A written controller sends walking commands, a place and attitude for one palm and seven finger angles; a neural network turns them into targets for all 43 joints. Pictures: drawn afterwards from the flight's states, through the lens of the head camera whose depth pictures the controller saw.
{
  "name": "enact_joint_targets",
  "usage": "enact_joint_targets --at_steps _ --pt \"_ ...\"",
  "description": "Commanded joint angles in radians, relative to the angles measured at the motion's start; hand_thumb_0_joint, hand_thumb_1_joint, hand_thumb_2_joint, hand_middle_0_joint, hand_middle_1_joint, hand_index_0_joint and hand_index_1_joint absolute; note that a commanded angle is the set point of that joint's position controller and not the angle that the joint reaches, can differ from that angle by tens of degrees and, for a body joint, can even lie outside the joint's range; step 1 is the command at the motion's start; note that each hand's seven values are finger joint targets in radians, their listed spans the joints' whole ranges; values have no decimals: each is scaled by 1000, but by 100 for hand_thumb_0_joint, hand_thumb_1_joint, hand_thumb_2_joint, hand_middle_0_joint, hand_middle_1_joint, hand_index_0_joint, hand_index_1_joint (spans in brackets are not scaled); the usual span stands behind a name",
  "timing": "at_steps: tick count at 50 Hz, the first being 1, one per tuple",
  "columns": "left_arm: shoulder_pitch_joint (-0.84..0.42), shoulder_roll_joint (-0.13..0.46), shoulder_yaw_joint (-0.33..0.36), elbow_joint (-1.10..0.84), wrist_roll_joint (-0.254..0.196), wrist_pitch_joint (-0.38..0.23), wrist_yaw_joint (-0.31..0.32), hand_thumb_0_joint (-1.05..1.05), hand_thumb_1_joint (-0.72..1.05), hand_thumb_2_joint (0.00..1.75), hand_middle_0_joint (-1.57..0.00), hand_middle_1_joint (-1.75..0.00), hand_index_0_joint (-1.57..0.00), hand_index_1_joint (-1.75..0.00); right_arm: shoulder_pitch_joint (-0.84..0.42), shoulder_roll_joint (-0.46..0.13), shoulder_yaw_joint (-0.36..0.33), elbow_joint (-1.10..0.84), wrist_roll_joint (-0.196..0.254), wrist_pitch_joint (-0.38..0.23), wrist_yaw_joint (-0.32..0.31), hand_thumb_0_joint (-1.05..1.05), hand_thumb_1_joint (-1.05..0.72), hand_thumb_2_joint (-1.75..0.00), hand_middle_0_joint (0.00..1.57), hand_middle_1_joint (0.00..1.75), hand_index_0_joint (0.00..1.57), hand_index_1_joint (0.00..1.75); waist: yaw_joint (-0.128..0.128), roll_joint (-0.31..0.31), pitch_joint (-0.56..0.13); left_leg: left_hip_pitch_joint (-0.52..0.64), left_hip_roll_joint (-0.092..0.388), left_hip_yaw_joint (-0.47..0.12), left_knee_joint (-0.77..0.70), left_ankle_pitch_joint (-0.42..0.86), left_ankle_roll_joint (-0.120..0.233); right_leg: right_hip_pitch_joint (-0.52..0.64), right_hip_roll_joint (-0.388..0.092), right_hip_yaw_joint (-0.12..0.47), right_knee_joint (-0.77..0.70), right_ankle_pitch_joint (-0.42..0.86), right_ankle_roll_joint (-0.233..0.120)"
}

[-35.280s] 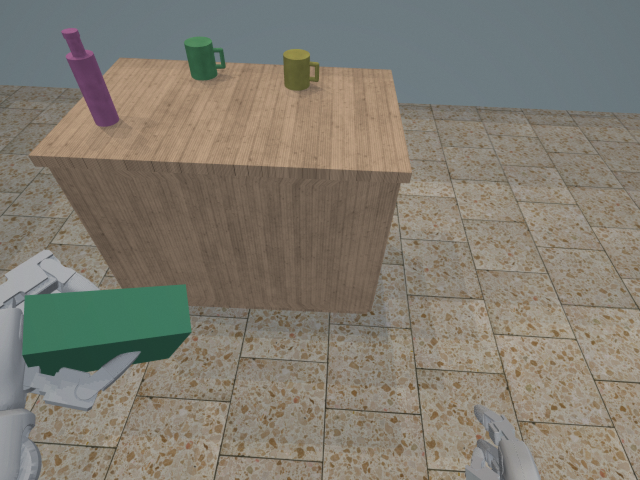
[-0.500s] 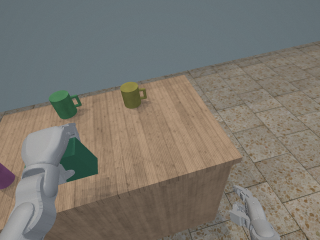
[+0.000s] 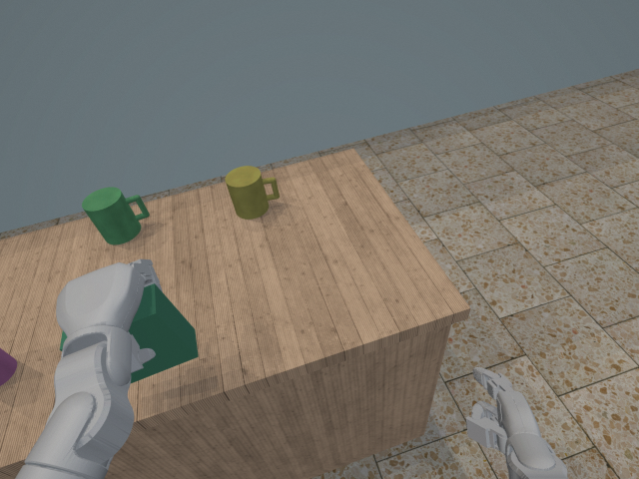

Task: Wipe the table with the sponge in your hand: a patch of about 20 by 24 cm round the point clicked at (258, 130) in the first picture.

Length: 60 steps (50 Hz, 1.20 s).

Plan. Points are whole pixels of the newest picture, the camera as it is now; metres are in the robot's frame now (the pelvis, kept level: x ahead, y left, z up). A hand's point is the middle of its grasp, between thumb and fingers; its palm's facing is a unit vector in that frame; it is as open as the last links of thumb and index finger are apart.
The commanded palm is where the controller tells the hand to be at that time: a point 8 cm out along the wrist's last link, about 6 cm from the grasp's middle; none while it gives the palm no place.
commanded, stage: move the sponge above the wiping area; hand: left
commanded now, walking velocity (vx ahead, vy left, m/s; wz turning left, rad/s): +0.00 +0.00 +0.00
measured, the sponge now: (144, 345) +0.25 +0.28 +0.04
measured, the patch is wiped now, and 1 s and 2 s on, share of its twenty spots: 0.00 0.00 0.00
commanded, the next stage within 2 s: none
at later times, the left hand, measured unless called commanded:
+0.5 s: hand (157, 334) +0.25 +0.26 +0.06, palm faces -0.04 -0.13 -0.99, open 8.9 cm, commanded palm +0.23 +0.25 +0.13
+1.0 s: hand (184, 328) +0.27 +0.23 +0.06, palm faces -0.03 -0.14 -0.99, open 8.9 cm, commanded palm +0.24 +0.24 +0.13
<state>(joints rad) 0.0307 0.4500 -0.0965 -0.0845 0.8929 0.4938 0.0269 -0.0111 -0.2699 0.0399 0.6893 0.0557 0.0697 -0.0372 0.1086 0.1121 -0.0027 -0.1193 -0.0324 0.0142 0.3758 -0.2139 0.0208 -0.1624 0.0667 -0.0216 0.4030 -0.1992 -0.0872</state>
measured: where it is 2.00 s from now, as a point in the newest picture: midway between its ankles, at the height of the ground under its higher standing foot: outside the picture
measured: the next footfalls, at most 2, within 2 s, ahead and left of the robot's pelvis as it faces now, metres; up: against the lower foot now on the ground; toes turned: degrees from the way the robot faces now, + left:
none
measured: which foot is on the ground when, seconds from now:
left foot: down 0.00-1.00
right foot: down 0.00-1.00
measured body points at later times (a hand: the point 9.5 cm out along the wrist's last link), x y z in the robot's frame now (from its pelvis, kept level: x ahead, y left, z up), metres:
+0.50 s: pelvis +0.00 +0.00 +0.00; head -0.01 -0.05 +0.45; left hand +0.25 +0.26 +0.12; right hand +0.26 -0.20 -0.09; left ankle +0.00 +0.11 -0.74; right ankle +0.01 -0.06 -0.74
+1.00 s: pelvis +0.01 +0.00 +0.00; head +0.00 -0.04 +0.45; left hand +0.27 +0.24 +0.11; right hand +0.26 -0.20 -0.09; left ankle +0.00 +0.11 -0.74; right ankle +0.01 -0.06 -0.74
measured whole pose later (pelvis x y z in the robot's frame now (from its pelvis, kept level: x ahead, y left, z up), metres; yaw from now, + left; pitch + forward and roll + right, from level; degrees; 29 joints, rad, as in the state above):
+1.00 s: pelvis +0.01 +0.00 +0.00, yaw +0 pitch -1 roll +1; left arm 0.00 0.36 -0.25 -0.01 0.94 0.45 0.06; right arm 0.00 -0.27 0.02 0.69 0.06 0.08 -0.04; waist 0.11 0.09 -0.02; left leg -0.14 -0.04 0.01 0.39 -0.23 0.03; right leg -0.19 0.06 -0.02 0.43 -0.22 -0.08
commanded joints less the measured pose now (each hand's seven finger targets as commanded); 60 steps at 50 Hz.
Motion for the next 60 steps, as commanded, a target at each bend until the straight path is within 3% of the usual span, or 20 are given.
enact_joint_targets --at_steps 1,6,11,16,19,24,26,29,31,32,36,37,42,46,47,51,52,56,57,60 --pt "-190 179 68 -225 29 -12 -7 0 10 130 -120 -160 -120 -160 -248 -88 -29 -200 2 -55 -9 0 -90 -90 20 30 20 30 5 -108 -205 -14 -20 -93 -8 194 34 108 -56 195 -54 160 8" --pt "-262 264 149 -283 68 -122 34 0 10 130 -120 -160 -120 -160 -211 -79 -35 -188 -18 -71 -23 0 -90 -90 20 30 20 30 19 -105 -259 20 -20 -96 12 216 37 115 -51 227 -49 201 4" --pt "-215 266 195 -213 74 -127 110 0 10 130 -120 -160 -120 -160 -202 -79 -43 -164 -12 -76 -16 0 -90 -90 20 30 20 30 33 -43 -233 1 -19 -97 2 238 22 116 -49 230 -46 225 -11" --pt "-194 139 73 -151 36 -26 94 0 10 130 -120 -160 -120 -160 -246 -81 -39 -174 6 -67 -6 0 -90 -90 20 30 20 30 17 -38 -175 -20 -18 -90 -13 203 17 81 -53 196 -59 168 -3" --pt "-234 121 17 -106 32 13 50 0 10 130 -120 -160 -120 -160 -237 -90 -33 -178 10 -52 -15 0 -90 -90 20 30 20 30 -9 -115 -168 -47 -20 -86 -15 168 25 81 -59 178 -62 145 14" --pt "-311 130 4 -148 61 -60 26 0 10 130 -120 -160 -120 -160 -215 -76 -32 -189 -1 -62 -26 0 -90 -90 20 30 20 30 -7 -134 -245 -15 -25 -83 2 171 40 93 -57 174 -52 148 18" --pt "-357 194 67 -167 85 -102 51 0 10 130 -120 -160 -120 -160 -212 -77 -33 -177 -9 -66 -28 0 -90 -90 20 30 20 30 8 -92 -265 1 -23 -93 -2 175 34 89 -47 197 -50 138 6" --pt "-365 177 76 -109 101 -127 97 0 10 130 -120 -160 -120 -160 -192 -69 -37 -163 -9 -72 -30 0 -90 -90 20 30 20 30 11 -81 -255 -16 -20 -89 -7 180 25 88 -47 180 -49 140 3" --pt "-364 225 131 -77 105 -109 129 0 10 130 -120 -160 -120 -160 -199 -79 -40 -151 -5 -68 -27 0 -90 -90 20 30 20 30 22 -54 -234 -25 -21 -94 -17 166 21 80 -41 204 -57 113 -6" --pt "-368 149 69 -64 99 -90 133 0 10 130 -120 -160 -120 -160 -206 -69 -38 -159 1 -66 -26 0 -90 -90 20 30 20 30 15 -49 -233 -34 -18 -80 -17 174 20 84 -46 172 -49 128 -2" --pt "-313 131 59 -19 68 -9 135 0 10 130 -120 -160 -120 -160 -235 -84 -40 -157 12 -55 -13 0 -90 -90 20 30 20 30 19 -71 -229 -40 -20 -84 -19 187 14 91 -46 181 -46 153 -1" --pt "-294 72 4 -37 54 10 121 0 10 130 -120 -160 -120 -160 -233 -79 -41 -175 13 -52 -10 0 -90 -90 20 30 20 30 12 -74 -245 -40 -16 -74 -17 200 18 111 -52 156 -39 180 5" --pt "-268 45 -57 -101 55 23 60 0 10 130 -120 -160 -120 -160 -234 -82 -41 -197 13 -39 -1 0 -90 -90 20 30 20 30 -3 -112 -256 -23 -18 -84 1 232 32 114 -53 149 -23 233 9" --pt "-354 165 34 -157 90 -35 75 0 10 130 -120 -160 -120 -160 -225 -83 -41 -186 1 -40 -6 0 -90 -90 20 30 20 30 12 -105 -270 -2 -16 -100 -2 212 34 104 -43 182 -29 192 1" --pt "-344 115 -1 -170 95 -49 84 0 10 130 -120 -160 -120 -160 -220 -68 -40 -195 1 -44 -7 0 -90 -90 20 30 20 30 12 -104 -285 -4 -16 -91 1 225 36 121 -47 157 -18 206 4" --pt "-363 176 67 -149 119 -62 135 0 10 130 -120 -160 -120 -160 -226 -73 -41 -167 0 -47 -2 0 -90 -90 20 30 20 30 28 -64 -267 12 -12 -109 -7 239 22 99 -34 188 -30 195 -14" --pt "-365 95 1 -142 108 -49 138 0 10 130 -120 -160 -120 -160 -227 -62 -39 -177 4 -48 0 0 -90 -90 20 30 20 30 16 -62 -261 -1 -9 -95 -12 237 23 106 -40 161 -25 202 -6" --pt "-306 121 30 -88 83 28 133 0 10 130 -120 -160 -120 -160 -270 -78 -37 -164 15 -34 9 0 -90 -90 20 30 20 30 27 -59 -227 -10 -17 -93 -19 237 16 112 -42 179 -37 208 -10" --pt "-288 52 -33 -103 66 46 118 0 10 130 -120 -160 -120 -160 -264 -71 -36 -179 17 -31 13 0 -90 -90 20 30 20 30 17 -53 -244 -13 -14 -83 -18 247 17 128 -47 150 -28 229 -2" --pt "-243 33 -75 -112 54 76 68 0 10 130 -120 -160 -120 -160 -271 -78 -35 -188 21 -19 21 0 -90 -90 20 30 20 30 3 -119 -240 -15 -15 -88 -6 272 23 131 -52 152 -23 290 6"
